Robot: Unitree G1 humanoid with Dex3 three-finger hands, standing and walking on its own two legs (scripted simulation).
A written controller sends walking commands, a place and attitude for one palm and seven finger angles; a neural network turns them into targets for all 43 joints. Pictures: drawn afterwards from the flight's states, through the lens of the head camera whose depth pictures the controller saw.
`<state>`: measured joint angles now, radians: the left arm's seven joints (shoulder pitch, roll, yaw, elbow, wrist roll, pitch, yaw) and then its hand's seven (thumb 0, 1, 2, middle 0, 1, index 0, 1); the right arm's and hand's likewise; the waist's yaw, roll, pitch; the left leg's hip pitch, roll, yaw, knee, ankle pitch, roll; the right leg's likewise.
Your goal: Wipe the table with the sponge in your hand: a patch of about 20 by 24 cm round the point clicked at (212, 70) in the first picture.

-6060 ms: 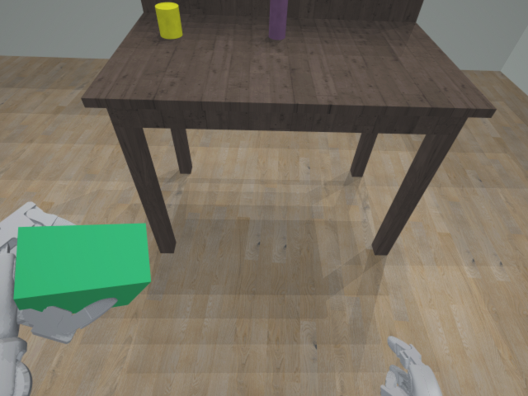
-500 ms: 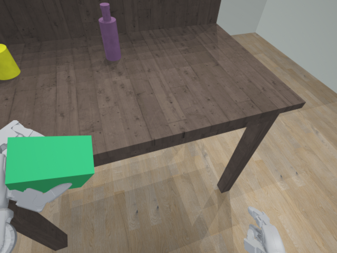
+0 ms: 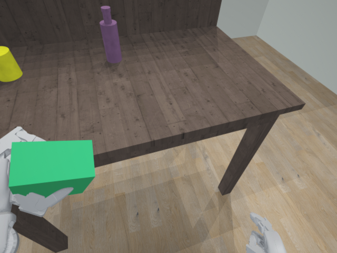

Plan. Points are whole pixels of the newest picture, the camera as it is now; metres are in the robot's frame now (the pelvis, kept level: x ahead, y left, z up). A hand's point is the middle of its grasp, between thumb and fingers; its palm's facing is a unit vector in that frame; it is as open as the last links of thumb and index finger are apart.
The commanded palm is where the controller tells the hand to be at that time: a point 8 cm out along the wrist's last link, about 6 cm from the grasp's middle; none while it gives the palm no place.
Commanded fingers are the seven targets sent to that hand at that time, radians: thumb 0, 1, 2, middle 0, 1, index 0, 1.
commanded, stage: shuffle to correct the standing spot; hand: left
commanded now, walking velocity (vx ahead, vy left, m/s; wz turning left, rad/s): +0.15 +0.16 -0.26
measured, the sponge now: (64, 171) +0.23 +0.22 +0.14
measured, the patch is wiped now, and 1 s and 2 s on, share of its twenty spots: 0.00 0.00 0.00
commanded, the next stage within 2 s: come to a stop and stand still in 0.70 s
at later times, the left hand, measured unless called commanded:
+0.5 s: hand (41, 136) +0.29 +0.28 +0.16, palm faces +0.32 -0.79 -0.52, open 10.1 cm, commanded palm +0.23 +0.32 +0.17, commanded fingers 0.00 0.10 1.30 -1.20 -1.60 -1.20 -1.60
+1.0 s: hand (11, 106) +0.35 +0.37 +0.17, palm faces +0.42 -0.82 -0.39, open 10.1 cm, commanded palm +0.28 +0.39 +0.17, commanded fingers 0.00 0.10 1.30 -1.20 -1.60 -1.20 -1.60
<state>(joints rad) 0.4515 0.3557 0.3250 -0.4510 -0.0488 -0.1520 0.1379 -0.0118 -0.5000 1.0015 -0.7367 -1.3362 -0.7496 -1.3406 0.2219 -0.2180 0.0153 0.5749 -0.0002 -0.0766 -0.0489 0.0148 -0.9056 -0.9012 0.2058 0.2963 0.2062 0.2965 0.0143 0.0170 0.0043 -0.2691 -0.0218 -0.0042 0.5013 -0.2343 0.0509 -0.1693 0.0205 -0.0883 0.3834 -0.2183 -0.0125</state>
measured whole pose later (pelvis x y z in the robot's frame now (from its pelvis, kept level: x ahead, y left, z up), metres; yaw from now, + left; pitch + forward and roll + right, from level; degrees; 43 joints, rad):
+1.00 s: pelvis +0.11 +0.12 -0.01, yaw -2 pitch -2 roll -1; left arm 0.38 0.39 0.43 -0.50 -0.05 -0.18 0.14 -0.01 -0.50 1.01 -0.74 -1.34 -0.75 -1.34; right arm 0.17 -0.13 0.04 0.58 0.03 -0.13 -0.02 0.01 -0.91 -0.90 0.20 0.30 0.20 0.30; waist 0.01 -0.02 0.09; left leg -0.35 0.09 0.02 0.62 -0.24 -0.04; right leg -0.23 -0.05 -0.01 0.60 -0.33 0.06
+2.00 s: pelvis +0.11 +0.14 -0.01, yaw -1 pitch -1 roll -2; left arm 0.39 0.38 0.39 -0.52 -0.02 -0.19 0.11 -0.01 -0.50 1.01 -0.73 -1.34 -0.75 -1.34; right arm 0.14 -0.14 0.02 0.59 0.02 -0.17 0.00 0.02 -0.91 -0.90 0.21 0.30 0.21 0.30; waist 0.03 -0.04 0.14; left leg -0.32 0.05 0.01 0.54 -0.20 0.00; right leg -0.16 -0.05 0.04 0.44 -0.26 0.07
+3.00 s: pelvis +0.12 +0.13 -0.01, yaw -1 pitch -2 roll +0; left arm 0.34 0.45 0.33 -0.49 0.05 0.20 -0.01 -0.01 -0.50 1.02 -0.73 -1.34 -0.75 -1.34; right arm 0.12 -0.23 0.03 0.57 0.03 -0.11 0.00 0.02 -0.91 -0.90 0.21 0.30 0.21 0.30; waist 0.04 0.06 -0.01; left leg -0.31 0.05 0.01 0.56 -0.22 -0.03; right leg -0.20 -0.06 0.00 0.55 -0.32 0.05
